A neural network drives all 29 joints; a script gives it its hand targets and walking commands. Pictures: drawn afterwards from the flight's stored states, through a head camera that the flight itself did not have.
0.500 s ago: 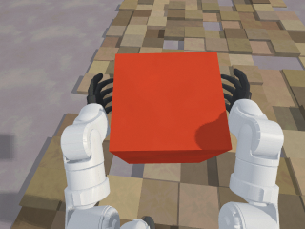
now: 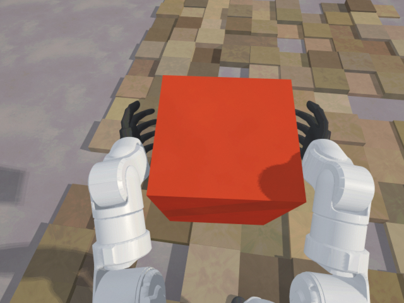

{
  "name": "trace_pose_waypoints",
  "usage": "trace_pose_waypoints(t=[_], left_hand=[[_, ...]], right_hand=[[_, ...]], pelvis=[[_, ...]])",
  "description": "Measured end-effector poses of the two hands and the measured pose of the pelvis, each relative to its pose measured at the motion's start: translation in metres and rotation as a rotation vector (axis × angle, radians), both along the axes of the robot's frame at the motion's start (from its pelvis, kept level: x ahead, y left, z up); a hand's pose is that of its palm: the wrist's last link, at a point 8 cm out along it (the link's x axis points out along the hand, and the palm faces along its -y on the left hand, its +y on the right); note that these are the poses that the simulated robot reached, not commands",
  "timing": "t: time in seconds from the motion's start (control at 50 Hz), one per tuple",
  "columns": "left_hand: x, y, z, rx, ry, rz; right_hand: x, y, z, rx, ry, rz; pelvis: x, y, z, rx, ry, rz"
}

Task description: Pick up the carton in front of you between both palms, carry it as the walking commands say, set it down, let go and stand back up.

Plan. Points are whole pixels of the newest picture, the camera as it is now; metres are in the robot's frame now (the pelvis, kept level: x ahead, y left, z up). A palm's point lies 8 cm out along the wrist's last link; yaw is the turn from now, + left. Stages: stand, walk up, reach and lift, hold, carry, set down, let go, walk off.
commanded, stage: carry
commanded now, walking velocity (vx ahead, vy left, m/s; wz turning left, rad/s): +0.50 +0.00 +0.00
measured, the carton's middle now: (220, 161) +0.36 +0.01 +0.06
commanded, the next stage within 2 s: none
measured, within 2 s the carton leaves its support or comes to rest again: neither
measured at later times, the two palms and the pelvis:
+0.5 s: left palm (158, 37) +0.62 +0.15 +0.17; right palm (299, 41) +0.59 -0.15 +0.17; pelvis +0.33 +0.02 +0.04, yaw -3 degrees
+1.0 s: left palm out of the picture +0.98 +0.13 +0.15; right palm out of the picture +0.99 -0.18 +0.15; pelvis +0.62 -0.02 +0.03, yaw -1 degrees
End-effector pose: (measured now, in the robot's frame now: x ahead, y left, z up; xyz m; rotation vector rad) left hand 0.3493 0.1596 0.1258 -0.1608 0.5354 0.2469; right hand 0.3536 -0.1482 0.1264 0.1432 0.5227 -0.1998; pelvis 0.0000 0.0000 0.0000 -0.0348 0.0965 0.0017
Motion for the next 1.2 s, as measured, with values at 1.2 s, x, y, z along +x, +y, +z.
trace_pose_waypoints(t=[1.2], left_hand=[[0.777, -0.027, -0.024, -0.032, 0.106, -0.088]], right_hand=[[0.75, -0.025, -0.015, -0.004, 0.115, -0.112]], pelvis=[[0.769, 0.001, 0.023, 0.02, -0.012, -0.05]])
